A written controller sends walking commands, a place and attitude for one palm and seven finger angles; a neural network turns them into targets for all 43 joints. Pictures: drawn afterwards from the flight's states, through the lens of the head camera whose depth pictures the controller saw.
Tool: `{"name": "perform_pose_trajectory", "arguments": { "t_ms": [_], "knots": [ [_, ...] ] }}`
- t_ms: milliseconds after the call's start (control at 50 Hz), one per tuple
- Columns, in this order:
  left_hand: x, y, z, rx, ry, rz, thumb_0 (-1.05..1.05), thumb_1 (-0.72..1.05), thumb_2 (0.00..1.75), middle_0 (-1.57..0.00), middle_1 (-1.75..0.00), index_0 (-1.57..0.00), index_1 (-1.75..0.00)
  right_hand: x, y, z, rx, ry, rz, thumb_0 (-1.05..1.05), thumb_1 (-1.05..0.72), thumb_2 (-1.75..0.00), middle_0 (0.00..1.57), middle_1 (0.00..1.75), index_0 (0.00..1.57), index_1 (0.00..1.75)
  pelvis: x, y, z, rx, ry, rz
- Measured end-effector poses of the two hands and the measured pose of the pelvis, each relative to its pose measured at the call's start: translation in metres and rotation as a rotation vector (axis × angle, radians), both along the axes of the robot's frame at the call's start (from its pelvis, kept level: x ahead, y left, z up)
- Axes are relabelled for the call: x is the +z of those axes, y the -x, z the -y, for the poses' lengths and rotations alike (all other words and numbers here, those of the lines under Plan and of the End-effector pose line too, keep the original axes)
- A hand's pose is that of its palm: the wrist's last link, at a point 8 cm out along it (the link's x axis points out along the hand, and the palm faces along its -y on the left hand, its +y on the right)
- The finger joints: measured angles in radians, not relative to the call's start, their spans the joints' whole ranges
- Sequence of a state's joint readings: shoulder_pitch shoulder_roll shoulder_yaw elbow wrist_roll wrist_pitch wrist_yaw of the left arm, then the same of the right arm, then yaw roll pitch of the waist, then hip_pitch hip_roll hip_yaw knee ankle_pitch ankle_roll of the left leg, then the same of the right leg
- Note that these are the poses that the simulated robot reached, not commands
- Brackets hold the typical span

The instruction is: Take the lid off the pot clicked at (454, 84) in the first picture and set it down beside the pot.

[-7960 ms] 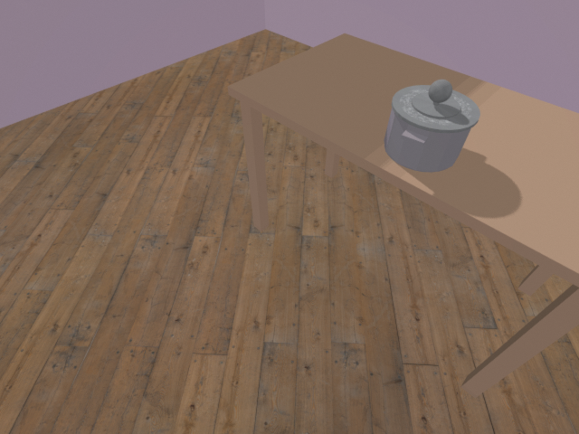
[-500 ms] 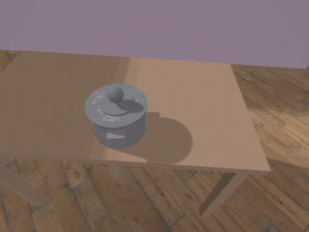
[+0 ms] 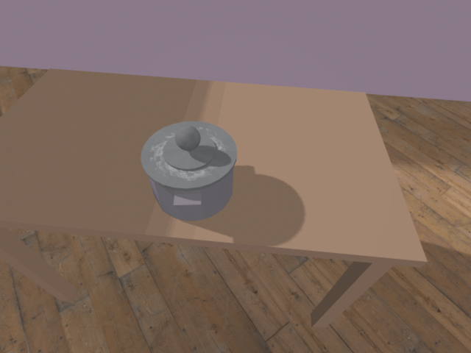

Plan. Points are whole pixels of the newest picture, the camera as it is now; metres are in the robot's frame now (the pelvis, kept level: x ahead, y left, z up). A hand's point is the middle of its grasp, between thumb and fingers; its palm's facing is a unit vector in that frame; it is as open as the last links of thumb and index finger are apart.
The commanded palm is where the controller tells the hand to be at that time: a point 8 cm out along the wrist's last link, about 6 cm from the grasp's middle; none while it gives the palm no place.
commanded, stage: lift the closed hand beside the body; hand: left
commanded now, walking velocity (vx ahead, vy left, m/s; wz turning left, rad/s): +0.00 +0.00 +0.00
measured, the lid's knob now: (187, 138) +0.48 +0.14 +0.09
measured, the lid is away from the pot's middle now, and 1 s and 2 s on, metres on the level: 0.00 0.00 0.00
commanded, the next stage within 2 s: raise the hand higher, near the body in 0.54 s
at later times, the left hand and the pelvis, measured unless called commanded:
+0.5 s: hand out of the picture +0.11 +0.19 -0.05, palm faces +0.26 -0.93 -0.26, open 3.2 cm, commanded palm +0.08 +0.25 -0.02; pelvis +0.00 -0.02 +0.00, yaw +2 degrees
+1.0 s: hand (101, 327) +0.15 +0.21 +0.02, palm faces +0.28 -0.90 -0.34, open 3.1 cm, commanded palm +0.10 +0.25 +0.05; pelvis +0.02 -0.02 +0.00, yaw +1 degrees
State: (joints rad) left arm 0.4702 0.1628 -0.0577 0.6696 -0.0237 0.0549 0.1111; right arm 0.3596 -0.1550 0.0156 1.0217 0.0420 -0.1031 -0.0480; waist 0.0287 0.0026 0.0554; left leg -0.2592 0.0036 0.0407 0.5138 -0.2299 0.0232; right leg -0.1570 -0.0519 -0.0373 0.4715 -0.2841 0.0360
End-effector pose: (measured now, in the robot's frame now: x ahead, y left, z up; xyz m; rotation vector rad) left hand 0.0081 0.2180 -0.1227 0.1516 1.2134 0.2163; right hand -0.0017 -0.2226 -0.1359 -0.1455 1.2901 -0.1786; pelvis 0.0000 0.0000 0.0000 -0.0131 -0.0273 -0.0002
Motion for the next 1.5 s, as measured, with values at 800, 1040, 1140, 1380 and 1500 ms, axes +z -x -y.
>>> {"name": "perform_pose_trajectory", "arguments": {
  "t_ms": [800, 1040, 1140, 1380, 1500],
  "knots": [
    [0.136, -0.095, -0.033, -0.003, -0.226, 0.662, 0.02, 0.90, 0.90, -1.28, -1.48, -1.28, -1.49, 0.105, -0.236, -0.005, 0.270, 0.022, 0.818, 0.02, -0.90, -0.90, 0.20, 0.30, 0.24, 0.32, 0.001, -0.014, 0.022, 0.022, -0.006, 0.023],
    [0.170, -0.109, -0.036, -0.042, -0.266, 0.784, 0.02, 0.89, 0.90, -1.29, -1.49, -1.30, -1.50, 0.105, -0.237, -0.004, 0.260, 0.028, 0.815, 0.02, -0.90, -0.90, 0.20, 0.30, 0.26, 0.33, 0.004, -0.017, 0.019, 0.014, -0.007, 0.039],
    [0.184, -0.114, -0.040, -0.057, -0.289, 0.840, 0.02, 0.89, 0.90, -1.30, -1.49, -1.30, -1.50, 0.106, -0.236, -0.006, 0.256, 0.027, 0.813, 0.02, -0.90, -0.90, 0.20, 0.30, 0.25, 0.33, 0.004, -0.017, 0.017, 0.010, -0.007, 0.047],
    [0.221, -0.126, -0.043, -0.092, -0.339, 0.988, 0.02, 0.89, 0.90, -1.30, -1.49, -1.30, -1.50, 0.105, -0.235, -0.009, 0.258, 0.023, 0.812, 0.02, -0.90, -0.90, 0.20, 0.30, 0.21, 0.31, 0.005, -0.013, 0.014, 0.007, -0.005, 0.062],
    [0.240, -0.130, -0.042, -0.107, -0.364, 1.064, 0.02, 0.89, 0.90, -1.30, -1.49, -1.30, -1.50, 0.105, -0.234, -0.010, 0.260, 0.017, 0.814, 0.02, -0.90, -0.90, 0.20, 0.30, 0.19, 0.30, 0.005, -0.012, 0.014, 0.006, -0.005, 0.066]
  ]
}}
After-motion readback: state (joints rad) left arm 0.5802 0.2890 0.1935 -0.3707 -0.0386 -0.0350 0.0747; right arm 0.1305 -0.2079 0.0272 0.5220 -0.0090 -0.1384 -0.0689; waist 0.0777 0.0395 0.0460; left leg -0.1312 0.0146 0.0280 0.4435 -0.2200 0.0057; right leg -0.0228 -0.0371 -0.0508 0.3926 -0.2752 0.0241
